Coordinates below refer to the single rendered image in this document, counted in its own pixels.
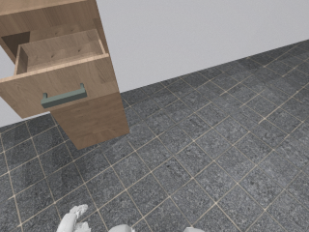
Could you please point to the drawer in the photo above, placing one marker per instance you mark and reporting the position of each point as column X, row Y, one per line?
column 57, row 66

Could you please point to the handle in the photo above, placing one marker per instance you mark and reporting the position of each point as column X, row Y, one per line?
column 71, row 96

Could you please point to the cabinet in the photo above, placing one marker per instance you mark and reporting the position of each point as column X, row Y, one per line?
column 25, row 21

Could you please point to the robot left hand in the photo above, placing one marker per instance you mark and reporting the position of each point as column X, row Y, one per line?
column 69, row 221

